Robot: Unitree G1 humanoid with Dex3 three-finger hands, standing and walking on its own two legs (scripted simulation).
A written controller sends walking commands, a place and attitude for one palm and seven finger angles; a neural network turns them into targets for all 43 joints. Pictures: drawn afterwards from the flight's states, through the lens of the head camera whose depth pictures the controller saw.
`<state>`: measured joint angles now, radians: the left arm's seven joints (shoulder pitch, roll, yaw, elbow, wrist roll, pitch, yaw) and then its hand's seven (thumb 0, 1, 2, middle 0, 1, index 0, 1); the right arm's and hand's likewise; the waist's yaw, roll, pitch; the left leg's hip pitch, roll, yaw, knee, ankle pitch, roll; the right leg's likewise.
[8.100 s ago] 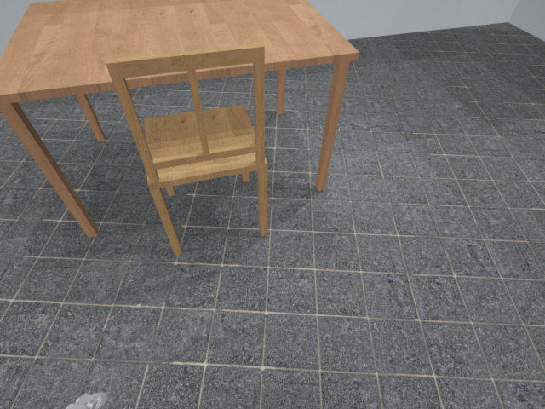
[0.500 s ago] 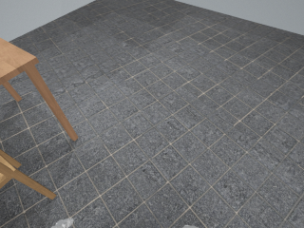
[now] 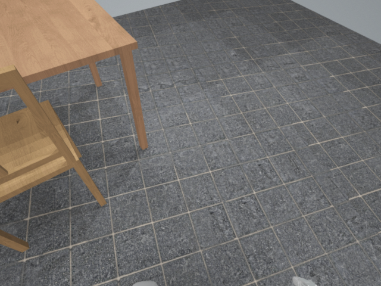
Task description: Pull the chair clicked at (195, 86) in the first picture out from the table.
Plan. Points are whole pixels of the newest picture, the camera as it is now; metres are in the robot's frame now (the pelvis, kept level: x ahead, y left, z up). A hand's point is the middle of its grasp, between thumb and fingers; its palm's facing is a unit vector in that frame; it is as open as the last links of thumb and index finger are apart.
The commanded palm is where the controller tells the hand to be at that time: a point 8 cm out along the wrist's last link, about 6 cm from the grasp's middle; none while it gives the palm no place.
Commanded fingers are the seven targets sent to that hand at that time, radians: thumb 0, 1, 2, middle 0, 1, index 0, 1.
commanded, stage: turn to face it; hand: left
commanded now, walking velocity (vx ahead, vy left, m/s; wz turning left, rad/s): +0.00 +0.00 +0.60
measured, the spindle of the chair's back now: out of the picture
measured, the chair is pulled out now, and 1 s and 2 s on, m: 0.00 0.00 0.00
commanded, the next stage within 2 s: take the last steps up to it in 0.92 s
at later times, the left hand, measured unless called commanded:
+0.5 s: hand out of the picture +0.05 +0.18 -0.12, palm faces +0.29 -0.91 -0.29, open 7.4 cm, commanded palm none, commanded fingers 0.00 0.90 0.90 -0.20 -0.30 -0.20 -0.30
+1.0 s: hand out of the picture -0.06 +0.20 -0.15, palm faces +0.51 -0.82 -0.26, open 7.4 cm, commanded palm none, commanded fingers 0.00 0.90 0.90 -0.20 -0.30 -0.20 -0.30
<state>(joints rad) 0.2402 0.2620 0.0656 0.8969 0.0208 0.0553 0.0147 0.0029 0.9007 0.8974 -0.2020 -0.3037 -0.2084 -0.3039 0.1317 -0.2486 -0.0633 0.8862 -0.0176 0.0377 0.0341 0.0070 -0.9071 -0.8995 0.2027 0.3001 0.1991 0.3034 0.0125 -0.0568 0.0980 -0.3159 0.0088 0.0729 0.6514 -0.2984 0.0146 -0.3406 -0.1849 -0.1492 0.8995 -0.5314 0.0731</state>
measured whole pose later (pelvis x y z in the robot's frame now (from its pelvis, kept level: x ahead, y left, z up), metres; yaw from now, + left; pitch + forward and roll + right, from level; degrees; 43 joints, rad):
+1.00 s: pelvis +0.00 -0.01 +0.02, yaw +29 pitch -1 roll -1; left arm 0.23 0.24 0.05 0.95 0.01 0.06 0.01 0.00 0.91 0.90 -0.20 -0.30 -0.20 -0.30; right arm 0.16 -0.19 -0.03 0.94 -0.02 0.04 0.00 0.00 -0.90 -0.90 0.21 0.30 0.20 0.30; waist 0.01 0.00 0.07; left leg -0.21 0.00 0.01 0.48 -0.25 0.03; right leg -0.39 -0.08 -0.05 0.86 -0.44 0.07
